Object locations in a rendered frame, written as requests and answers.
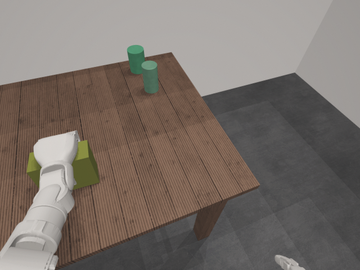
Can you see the robot right hand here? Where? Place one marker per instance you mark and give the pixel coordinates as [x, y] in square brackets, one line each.
[286, 263]

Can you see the left robot forearm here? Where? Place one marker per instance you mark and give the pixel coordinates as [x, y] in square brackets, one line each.
[42, 225]

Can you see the robot left upper arm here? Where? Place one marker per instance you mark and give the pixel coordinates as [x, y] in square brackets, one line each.
[16, 258]

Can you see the table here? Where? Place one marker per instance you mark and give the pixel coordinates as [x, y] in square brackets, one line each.
[161, 157]

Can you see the sponge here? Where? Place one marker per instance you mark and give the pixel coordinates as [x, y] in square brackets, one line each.
[84, 167]

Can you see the robot left hand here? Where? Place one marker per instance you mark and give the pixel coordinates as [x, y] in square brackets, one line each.
[61, 147]

